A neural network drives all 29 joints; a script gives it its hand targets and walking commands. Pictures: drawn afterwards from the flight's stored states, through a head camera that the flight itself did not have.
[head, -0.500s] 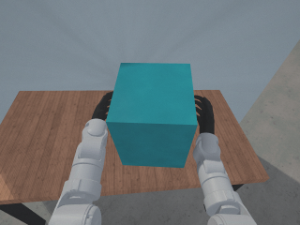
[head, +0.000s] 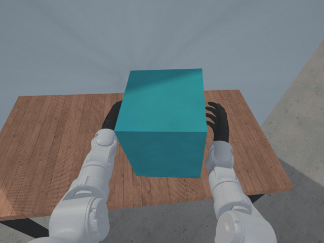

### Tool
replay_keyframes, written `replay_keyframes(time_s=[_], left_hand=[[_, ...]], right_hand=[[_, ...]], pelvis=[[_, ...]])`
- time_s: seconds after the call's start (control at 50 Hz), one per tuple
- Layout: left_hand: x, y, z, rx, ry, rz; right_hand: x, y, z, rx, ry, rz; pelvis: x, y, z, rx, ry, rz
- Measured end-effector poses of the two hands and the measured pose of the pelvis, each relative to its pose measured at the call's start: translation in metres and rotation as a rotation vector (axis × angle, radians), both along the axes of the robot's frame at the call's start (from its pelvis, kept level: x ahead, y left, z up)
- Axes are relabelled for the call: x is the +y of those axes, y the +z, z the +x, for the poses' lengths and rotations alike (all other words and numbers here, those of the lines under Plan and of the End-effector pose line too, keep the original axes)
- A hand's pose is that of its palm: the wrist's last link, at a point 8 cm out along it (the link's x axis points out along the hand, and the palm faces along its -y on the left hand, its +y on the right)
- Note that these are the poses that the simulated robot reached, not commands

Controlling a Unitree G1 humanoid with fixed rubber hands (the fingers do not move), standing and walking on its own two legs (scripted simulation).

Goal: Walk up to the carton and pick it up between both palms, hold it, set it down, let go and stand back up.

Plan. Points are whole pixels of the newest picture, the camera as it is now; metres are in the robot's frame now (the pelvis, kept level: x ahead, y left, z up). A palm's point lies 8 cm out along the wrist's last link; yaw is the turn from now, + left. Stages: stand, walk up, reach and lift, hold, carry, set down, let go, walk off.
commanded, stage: set down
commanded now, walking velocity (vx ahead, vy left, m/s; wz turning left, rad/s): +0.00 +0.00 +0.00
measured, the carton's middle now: (166, 126) +0.42 -0.03 +0.03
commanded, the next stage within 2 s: none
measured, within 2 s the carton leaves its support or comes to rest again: rests again in 1.36 s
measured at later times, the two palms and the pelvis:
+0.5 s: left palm (114, 129) +0.42 +0.12 +0.02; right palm (214, 138) +0.37 -0.17 +0.04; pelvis +0.02 +0.00 +0.00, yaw +0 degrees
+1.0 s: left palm (118, 130) +0.43 +0.11 +0.00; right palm (213, 144) +0.37 -0.17 +0.01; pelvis +0.01 +0.00 -0.01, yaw +1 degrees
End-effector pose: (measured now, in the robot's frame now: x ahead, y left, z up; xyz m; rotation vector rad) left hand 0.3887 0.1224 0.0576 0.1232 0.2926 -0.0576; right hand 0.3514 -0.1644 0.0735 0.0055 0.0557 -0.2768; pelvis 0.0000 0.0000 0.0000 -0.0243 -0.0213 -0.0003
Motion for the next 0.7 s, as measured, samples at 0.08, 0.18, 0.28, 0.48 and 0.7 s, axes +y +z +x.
replay_keyframes(time_s=[0.08,0.18,0.28,0.48,0.7], left_hand=[[0.001,-0.007,0.005,0.005,-0.008,0.002],[0.0,-0.015,0.012,0.011,-0.019,0.004],[-0.002,-0.023,0.018,0.017,-0.03,0.004],[-0.003,-0.038,0.027,0.033,-0.041,0.005],[-0.003,-0.049,0.034,0.048,-0.05,0.001]], right_hand=[[0.001,-0.007,0.003,0.01,-0.006,0.0],[0.0,-0.014,0.007,0.024,-0.016,-0.003],[-0.001,-0.022,0.011,0.038,-0.026,-0.005],[-0.002,-0.037,0.017,0.066,-0.039,-0.002],[-0.001,-0.049,0.019,0.092,-0.053,0.008]], pelvis=[[0.001,0.0,0.005,0.021,0.002,-0.003],[0.002,0.0,0.01,0.051,0.002,-0.006],[0.002,-0.001,0.015,0.081,0.002,-0.01],[0.003,-0.002,0.019,0.148,0.003,-0.014],[0.002,-0.004,0.018,0.216,0.013,-0.016]])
